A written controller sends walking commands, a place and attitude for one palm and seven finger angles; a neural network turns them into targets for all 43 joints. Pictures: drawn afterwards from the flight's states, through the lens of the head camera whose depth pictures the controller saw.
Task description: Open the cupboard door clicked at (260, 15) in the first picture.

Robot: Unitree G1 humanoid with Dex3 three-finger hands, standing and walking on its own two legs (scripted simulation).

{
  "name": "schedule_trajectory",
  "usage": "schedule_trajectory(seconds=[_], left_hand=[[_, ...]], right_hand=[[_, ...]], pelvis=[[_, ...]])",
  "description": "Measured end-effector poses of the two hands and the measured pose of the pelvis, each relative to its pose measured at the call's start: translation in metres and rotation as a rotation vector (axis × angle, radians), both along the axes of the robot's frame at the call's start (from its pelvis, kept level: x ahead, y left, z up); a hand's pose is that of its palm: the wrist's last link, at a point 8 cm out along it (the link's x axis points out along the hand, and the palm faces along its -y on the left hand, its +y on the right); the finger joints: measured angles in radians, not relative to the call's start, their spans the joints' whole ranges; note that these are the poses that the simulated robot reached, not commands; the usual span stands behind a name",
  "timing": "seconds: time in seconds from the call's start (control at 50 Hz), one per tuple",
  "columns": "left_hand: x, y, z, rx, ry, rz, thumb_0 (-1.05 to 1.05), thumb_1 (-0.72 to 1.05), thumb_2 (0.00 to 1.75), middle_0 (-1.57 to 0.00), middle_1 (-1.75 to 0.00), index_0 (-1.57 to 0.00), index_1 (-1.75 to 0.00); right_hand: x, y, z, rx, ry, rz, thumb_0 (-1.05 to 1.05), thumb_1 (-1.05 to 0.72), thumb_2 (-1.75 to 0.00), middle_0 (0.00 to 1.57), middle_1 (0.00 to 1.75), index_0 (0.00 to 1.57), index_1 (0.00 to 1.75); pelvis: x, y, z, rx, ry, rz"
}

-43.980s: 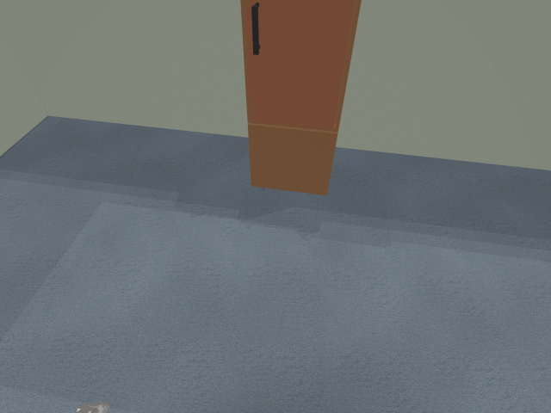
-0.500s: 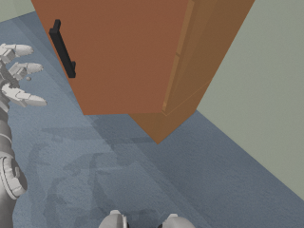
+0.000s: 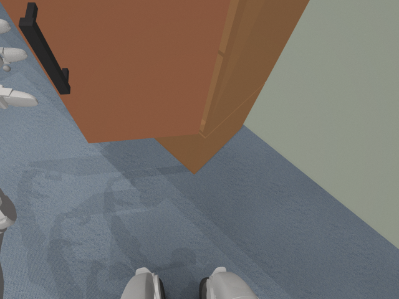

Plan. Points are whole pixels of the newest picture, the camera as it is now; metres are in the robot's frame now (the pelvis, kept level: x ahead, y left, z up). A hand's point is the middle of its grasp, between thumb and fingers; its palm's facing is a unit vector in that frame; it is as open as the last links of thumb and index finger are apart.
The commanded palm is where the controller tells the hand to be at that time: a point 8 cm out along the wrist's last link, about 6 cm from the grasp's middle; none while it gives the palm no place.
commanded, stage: move the hooked fingers beside the handle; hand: left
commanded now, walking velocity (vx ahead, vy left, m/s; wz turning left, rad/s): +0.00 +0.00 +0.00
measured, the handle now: (50, 53) +0.55 +0.23 +0.10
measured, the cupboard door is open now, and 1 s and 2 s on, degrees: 52 52 52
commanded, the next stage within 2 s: slide the fingers in behind the handle in 0.68 s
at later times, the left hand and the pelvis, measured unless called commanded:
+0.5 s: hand (5, 79) +0.49 +0.29 +0.10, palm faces +0.09 -1.00 +0.01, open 14.0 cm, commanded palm +0.48 +0.33 +0.10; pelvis +0.01 +0.00 +0.00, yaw +1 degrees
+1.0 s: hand (23, 74) +0.50 +0.26 +0.10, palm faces +0.06 -1.00 +0.00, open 14.0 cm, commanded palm +0.48 +0.31 +0.10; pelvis +0.00 -0.01 +0.00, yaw +0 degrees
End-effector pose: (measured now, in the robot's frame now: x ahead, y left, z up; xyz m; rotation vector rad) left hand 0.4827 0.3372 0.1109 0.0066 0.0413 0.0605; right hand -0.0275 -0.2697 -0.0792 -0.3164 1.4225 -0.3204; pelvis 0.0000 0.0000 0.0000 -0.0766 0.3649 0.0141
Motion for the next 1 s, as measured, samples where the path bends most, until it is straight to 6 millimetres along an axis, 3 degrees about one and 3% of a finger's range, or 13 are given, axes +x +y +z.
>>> schedule_trajectory(seconds=[0.16, 0.42, 0.54, 0.68, 1.0], left_hand=[[-0.004, 0.003, -0.009, 0.004, 0.006, 0.012, -0.01, -0.50, 0.30, -0.30, -1.20, -0.30, -1.20], [-0.014, 0.000, -0.007, -0.010, 0.004, 0.018, -0.01, -0.50, 0.30, -0.30, -1.20, -0.30, -1.20], [-0.017, 0.005, -0.010, -0.012, 0.015, 0.031, -0.01, -0.50, 0.30, -0.30, -1.20, -0.30, -1.20], [-0.017, 0.004, -0.005, -0.003, -0.016, 0.012, -0.01, -0.50, 0.30, -0.29, -1.20, -0.30, -1.20], [-0.004, -0.021, -0.009, -0.009, -0.008, -0.002, -0.01, -0.50, 0.30, -0.30, -1.20, -0.30, -1.20]], right_hand=[[0.003, 0.004, 0.000, 0.016, 0.018, -0.011, 0.00, -0.91, -0.90, 0.20, 0.30, 0.21, 0.30], [0.038, -0.003, -0.003, 0.016, -0.065, 0.034, 0.00, -0.91, -0.90, 0.20, 0.30, 0.21, 0.30], [0.045, -0.007, -0.004, 0.006, -0.093, 0.051, 0.00, -0.91, -0.90, 0.20, 0.30, 0.21, 0.30], [0.036, -0.009, -0.007, 0.002, -0.057, 0.054, 0.00, -0.91, -0.90, 0.20, 0.30, 0.21, 0.30], [0.007, -0.003, -0.006, 0.022, -0.010, -0.001, 0.00, -0.91, -0.90, 0.20, 0.30, 0.21, 0.30]], pelvis=[[0.006, 0.001, 0.001, -0.002, -0.001, -0.003], [0.008, -0.002, 0.002, -0.001, -0.021, 0.011], [0.004, -0.005, 0.000, -0.002, -0.020, 0.014], [0.001, -0.006, -0.002, -0.004, -0.015, 0.020], [0.001, -0.006, -0.002, -0.001, -0.009, 0.007]])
